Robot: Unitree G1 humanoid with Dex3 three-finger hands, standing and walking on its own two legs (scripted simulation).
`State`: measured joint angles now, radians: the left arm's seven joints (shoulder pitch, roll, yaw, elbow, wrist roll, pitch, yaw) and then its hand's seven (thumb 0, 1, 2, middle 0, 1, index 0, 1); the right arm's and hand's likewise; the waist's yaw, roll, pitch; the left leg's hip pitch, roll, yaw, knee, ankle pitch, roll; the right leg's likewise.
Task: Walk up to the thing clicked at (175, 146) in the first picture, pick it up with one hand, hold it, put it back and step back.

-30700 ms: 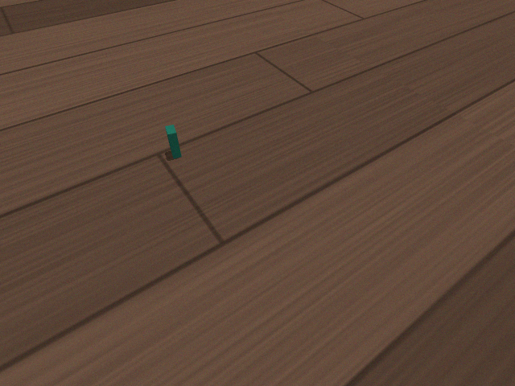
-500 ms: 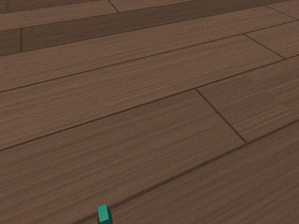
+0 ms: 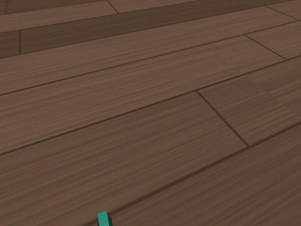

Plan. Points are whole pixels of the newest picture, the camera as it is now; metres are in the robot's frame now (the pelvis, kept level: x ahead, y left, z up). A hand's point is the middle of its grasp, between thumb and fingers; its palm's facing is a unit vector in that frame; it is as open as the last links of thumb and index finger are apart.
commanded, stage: stand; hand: left
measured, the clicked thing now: (106, 223) +0.28 +0.24 -0.70
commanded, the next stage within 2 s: step back in 0.46 s
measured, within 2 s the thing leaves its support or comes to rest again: neither
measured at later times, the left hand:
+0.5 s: hand out of the picture +0.07 +0.25 -0.16, palm faces -0.02 -0.94 -0.34, open 7.4 cm
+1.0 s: hand out of the picture +0.05 +0.29 -0.18, palm faces -0.04 -0.93 -0.37, open 7.4 cm
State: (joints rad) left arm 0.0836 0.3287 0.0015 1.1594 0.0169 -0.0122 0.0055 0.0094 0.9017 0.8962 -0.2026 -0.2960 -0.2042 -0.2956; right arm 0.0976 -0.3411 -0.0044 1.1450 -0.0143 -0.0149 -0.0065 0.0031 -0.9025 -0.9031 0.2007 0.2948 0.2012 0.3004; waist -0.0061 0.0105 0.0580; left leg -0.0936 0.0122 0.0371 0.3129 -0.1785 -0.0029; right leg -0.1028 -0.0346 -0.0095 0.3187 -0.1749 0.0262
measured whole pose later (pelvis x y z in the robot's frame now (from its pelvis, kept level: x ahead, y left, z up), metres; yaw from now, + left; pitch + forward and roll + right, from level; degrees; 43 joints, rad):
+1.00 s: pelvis -0.10 +0.03 -0.02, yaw +1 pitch -1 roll -1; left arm 0.03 0.41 0.05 0.86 0.02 0.06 0.03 0.01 0.90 0.90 -0.20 -0.30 -0.20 -0.30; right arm 0.18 -0.36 -0.06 0.95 -0.04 0.04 0.01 0.00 -0.90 -0.90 0.20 0.29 0.20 0.30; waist -0.03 -0.06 0.19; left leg -0.26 -0.03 -0.02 0.66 -0.38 0.04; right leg -0.51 0.08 0.16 0.99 -0.51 -0.01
